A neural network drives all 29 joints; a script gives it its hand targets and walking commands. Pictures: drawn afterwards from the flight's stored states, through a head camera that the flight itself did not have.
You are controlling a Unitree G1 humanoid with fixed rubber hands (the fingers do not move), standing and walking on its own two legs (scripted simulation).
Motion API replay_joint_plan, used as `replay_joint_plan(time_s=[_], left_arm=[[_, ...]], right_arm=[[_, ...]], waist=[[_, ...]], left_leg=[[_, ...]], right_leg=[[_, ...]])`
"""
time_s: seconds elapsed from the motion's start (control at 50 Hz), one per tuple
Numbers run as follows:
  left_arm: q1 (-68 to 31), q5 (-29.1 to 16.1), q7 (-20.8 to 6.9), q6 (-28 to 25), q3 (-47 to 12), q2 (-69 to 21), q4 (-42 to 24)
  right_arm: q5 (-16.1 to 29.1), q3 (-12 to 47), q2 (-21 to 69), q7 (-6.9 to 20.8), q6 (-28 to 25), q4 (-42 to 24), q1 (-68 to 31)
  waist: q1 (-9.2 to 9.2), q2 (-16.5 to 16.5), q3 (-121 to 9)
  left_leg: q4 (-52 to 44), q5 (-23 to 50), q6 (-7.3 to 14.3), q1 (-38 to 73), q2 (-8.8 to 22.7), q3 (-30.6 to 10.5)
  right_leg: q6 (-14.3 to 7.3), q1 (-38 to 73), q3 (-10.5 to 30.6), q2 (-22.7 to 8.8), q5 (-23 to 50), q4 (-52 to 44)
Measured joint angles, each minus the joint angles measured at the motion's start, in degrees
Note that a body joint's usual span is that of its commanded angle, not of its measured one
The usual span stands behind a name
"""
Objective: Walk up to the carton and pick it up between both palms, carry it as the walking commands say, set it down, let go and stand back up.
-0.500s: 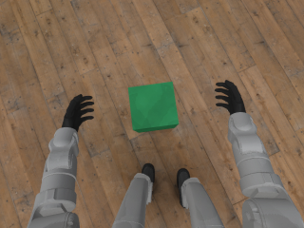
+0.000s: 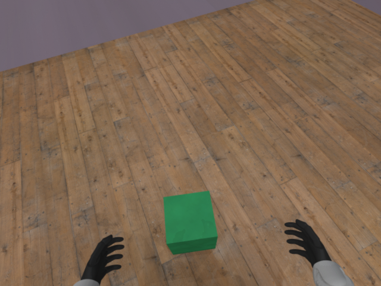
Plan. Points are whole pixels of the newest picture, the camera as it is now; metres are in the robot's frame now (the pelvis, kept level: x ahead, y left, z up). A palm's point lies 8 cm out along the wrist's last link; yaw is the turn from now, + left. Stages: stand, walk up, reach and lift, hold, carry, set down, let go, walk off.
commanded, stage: let go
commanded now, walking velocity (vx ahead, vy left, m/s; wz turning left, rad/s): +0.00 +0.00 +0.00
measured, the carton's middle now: (190, 223) +0.42 +0.07 -0.65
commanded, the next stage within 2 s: stand in 0.52 s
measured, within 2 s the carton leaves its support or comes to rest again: neither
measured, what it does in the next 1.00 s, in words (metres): stands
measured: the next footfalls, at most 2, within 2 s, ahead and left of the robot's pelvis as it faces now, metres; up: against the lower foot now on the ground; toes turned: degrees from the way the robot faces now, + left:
none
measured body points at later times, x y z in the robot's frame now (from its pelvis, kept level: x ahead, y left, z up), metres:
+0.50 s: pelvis +0.00 -0.01 +0.00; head +0.00 +0.00 +0.45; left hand +0.17 +0.24 -0.07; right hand +0.17 -0.24 -0.08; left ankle -0.01 +0.11 -0.74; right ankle -0.03 -0.10 -0.74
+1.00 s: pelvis +0.02 +0.02 +0.00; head +0.02 +0.03 +0.45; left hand +0.16 +0.30 -0.10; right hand +0.15 -0.28 -0.09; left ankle -0.01 +0.11 -0.74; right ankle -0.03 -0.10 -0.74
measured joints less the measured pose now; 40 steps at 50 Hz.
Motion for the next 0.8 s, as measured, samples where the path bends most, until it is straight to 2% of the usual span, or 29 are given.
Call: replay_joint_plan(time_s=[0.14, 0.32, 0.52, 0.6, 0.66, 0.8], left_arm=[[0.9, 1.2, -0.3, 3.3, -0.3, 0.1, -0.7], [-0.7, 2.7, -0.4, 7.2, 0.0, 0.4, -0.8], [-0.4, 1.7, 2.5, 12.4, -0.3, 0.7, -2.5], [-1.0, 3.1, 4.4, 6.6, -0.4, 2.9, 3.5], [-0.8, 3.5, 4.6, 3.3, 0.4, 4.9, 7.4], [-0.5, 3.4, 4.8, 0.2, 0.8, 7.6, 13.3]], right_arm=[[0.3, 1.4, -0.8, 1.4, 3.1, -2.4, 4.1], [0.6, 1.7, -0.5, 1.9, 6.6, -3.5, 4.1], [1.6, 3.2, -1.3, 0.4, 5.6, -2.1, 4.7], [-1.4, 3.1, -2.7, -1.4, 2.9, 4.7, 3.7], [-1.8, 2.1, -4.6, -2.0, 1.2, 8.5, 3.4], [-1.6, 1.0, -7.7, -2.4, -0.6, 13.6, 2.3]], waist=[[-1.22, -0.9, 2.0], [-2.17, -1.3, 4.8], [-1.99, -1.2, 2.9], [-1.48, -1.8, -0.2], [-1.56, -2.2, -1.3], [-1.97, -2.7, -1.8]], left_leg=[[-2.4, 0.0, -0.5, 8.8, 0.6, 0.0], [-1.1, -1.2, -0.6, 13.4, 0.8, 0.1], [1.2, -1.9, -0.1, 11.0, -0.1, -0.6], [2.4, -2.4, 0.0, 8.0, 0.0, -0.2], [2.6, -2.7, 0.2, 6.9, 0.1, 0.1], [1.5, -2.6, 0.7, 7.1, 0.1, 0.7]], right_leg=[[-0.7, 8.6, 0.2, 0.5, 0.0, -2.1], [-0.9, 13.1, 0.2, 0.7, -1.1, -0.8], [-0.5, 11.2, -0.6, 0.0, -2.0, 1.0], [-0.2, 8.2, -0.3, 0.1, -2.2, 1.9], [-0.1, 7.3, 0.0, 0.2, -2.1, 1.7], [0.4, 7.6, 0.7, 0.1, -1.5, -0.2]])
